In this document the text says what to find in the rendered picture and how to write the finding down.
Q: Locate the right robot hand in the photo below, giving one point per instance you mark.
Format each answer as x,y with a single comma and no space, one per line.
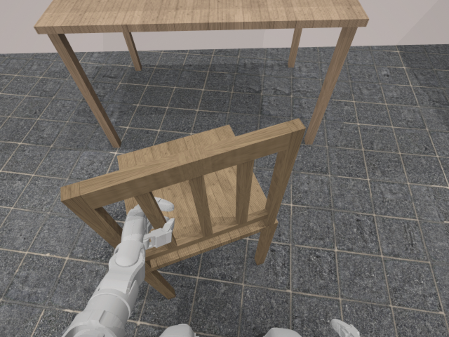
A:
344,329

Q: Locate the left robot forearm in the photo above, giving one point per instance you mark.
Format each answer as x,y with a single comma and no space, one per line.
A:
111,304

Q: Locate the left robot hand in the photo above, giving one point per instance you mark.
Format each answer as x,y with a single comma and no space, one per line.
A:
137,226

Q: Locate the table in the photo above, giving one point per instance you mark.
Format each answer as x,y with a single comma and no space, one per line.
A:
103,16

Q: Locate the chair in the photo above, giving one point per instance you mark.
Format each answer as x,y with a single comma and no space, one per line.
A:
209,178

